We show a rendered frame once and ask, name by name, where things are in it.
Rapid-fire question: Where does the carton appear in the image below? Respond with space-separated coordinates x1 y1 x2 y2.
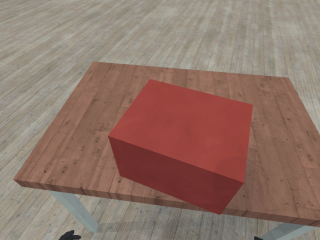
108 79 253 215

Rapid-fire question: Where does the robot left hand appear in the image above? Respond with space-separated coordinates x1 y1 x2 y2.
59 230 81 240

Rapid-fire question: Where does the table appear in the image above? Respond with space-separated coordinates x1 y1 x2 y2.
13 61 320 240

